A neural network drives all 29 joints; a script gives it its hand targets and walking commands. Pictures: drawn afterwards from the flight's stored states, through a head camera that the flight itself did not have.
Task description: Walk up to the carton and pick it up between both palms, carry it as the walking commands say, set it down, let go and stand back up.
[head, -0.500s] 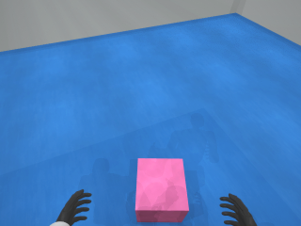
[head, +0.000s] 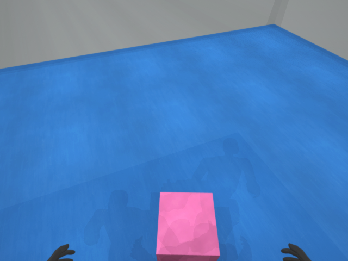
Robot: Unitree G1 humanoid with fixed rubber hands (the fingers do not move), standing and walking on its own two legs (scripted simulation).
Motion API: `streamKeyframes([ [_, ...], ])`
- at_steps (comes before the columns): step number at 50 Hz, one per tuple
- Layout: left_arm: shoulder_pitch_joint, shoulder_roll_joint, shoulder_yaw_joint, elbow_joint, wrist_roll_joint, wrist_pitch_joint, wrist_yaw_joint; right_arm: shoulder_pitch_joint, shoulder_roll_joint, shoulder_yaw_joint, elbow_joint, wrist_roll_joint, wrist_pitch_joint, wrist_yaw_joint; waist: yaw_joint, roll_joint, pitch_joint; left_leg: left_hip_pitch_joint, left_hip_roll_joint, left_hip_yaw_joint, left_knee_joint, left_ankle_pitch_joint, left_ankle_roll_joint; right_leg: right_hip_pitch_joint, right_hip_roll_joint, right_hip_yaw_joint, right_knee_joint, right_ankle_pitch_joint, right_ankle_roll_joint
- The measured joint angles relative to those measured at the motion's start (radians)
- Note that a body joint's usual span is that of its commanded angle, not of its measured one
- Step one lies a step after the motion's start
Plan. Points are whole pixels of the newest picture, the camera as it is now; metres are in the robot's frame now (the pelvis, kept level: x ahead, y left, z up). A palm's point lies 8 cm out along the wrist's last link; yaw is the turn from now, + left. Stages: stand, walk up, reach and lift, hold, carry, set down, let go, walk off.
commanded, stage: stand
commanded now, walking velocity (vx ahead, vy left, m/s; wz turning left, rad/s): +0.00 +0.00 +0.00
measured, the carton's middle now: (185, 230) +0.43 -0.05 -0.64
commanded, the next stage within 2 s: none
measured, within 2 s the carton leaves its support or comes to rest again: neither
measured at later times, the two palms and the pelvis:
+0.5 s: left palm out of the picture +0.10 +0.30 -0.09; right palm out of the picture +0.10 -0.30 -0.09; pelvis -0.01 +0.00 +0.01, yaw +0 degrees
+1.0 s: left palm out of the picture +0.07 +0.31 -0.10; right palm out of the picture +0.07 -0.31 -0.09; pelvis -0.02 +0.00 +0.01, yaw +0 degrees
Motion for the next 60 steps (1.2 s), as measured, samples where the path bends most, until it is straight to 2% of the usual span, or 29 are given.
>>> streamKeyframes([
  [32, -0.039, 0.026, -0.026, 0.196, -0.016, -0.019, -0.006, -0.026, -0.023, 0.031, 0.205, 0.013, -0.023, -0.004, 0.002, -0.007, 0.007, 0.065, 0.004, 0.001, -0.099, 0.067, -0.004, 0.063, -0.003, 0.001, -0.095, 0.065, -0.002],
  [60, -0.057, 0.043, -0.036, 0.277, -0.024, -0.024, -0.011, -0.049, -0.037, 0.038, 0.290, 0.020, -0.030, 0.001, 0.004, -0.010, 0.020, 0.073, -0.001, 0.000, -0.140, 0.106, -0.001, 0.070, -0.011, 0.006, -0.131, 0.101, 0.005],
])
